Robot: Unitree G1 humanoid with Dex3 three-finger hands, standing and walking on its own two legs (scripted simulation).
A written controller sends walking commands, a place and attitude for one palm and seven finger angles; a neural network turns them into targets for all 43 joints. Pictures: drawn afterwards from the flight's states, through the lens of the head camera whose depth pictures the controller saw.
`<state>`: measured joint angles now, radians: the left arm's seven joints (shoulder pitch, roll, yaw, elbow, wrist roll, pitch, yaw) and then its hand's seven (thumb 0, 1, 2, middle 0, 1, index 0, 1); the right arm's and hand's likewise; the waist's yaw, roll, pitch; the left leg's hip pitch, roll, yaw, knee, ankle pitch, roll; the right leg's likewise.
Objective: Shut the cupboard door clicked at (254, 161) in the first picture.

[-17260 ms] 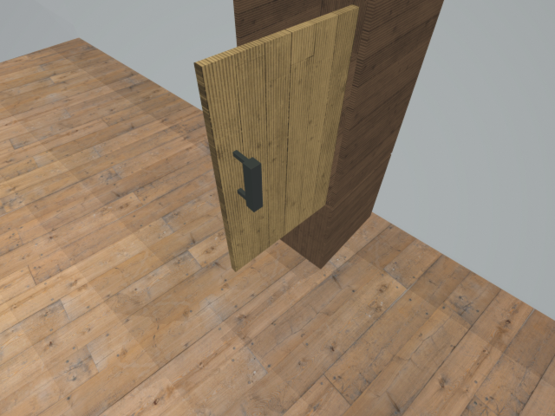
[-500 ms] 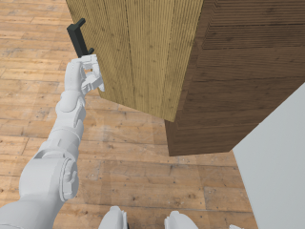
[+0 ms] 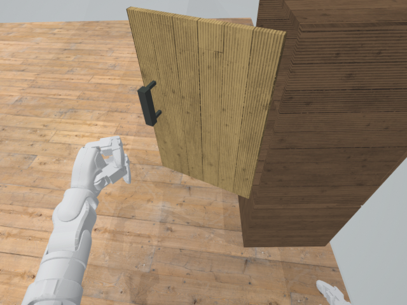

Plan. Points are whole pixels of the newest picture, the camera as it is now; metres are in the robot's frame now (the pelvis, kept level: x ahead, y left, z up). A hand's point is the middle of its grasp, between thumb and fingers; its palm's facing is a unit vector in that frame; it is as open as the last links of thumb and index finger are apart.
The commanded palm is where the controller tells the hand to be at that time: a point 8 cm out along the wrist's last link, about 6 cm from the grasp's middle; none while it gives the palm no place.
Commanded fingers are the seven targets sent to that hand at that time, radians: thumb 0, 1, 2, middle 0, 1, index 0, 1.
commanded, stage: draw the hand back to the body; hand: left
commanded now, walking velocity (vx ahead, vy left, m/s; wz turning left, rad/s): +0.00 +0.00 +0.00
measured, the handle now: (152, 103) +0.65 +0.17 +0.03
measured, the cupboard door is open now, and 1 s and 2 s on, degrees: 64 64 64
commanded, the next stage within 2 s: step back with the hand held close in 1.06 s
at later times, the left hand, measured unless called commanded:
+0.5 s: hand (42, 197) +0.25 +0.25 +0.16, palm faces +0.35 -0.87 -0.34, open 4.7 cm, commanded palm +0.20 +0.29 +0.18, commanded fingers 0.00 0.90 0.90 -0.42 -0.54 -0.42 -0.54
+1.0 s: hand (12, 214) +0.21 +0.26 +0.19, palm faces +0.45 -0.80 -0.40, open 7.4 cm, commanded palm +0.16 +0.29 +0.21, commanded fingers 0.00 0.90 0.90 -0.20 -0.30 -0.20 -0.30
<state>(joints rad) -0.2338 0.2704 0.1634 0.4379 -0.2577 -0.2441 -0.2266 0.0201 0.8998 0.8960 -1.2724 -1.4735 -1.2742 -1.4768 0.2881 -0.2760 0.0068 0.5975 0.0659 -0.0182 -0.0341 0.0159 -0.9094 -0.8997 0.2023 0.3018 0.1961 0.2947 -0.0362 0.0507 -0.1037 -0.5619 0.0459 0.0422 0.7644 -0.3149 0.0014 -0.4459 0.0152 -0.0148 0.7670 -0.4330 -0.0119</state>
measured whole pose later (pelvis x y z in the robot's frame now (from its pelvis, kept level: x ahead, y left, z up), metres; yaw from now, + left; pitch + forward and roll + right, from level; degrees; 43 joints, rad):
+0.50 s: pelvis +0.02 +0.01 +0.03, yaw +0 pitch -3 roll +0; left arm 0.29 0.32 0.22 -0.20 -0.08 -0.04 0.08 0.02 0.90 0.90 -0.68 -0.83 -0.68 -0.83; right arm 0.18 -0.21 0.07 0.60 0.02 -0.01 -0.07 0.02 -0.91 -0.90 0.21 0.30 0.20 0.30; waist 0.05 0.07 0.00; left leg -0.16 0.01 0.06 0.40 -0.19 0.01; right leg -0.04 -0.01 -0.01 0.38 -0.29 0.00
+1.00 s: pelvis +0.03 -0.01 +0.03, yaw +1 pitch -4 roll +0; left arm 0.46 0.34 0.33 -0.35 -0.08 -0.08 0.09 0.02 0.89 0.89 -0.22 -0.32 -0.22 -0.32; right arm 0.19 -0.23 0.02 0.63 0.01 -0.07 -0.09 0.02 -0.91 -0.90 0.20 0.30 0.20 0.30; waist 0.06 0.06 -0.01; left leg -0.14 0.03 0.04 0.41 -0.20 -0.01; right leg -0.02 0.01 -0.02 0.39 -0.30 -0.02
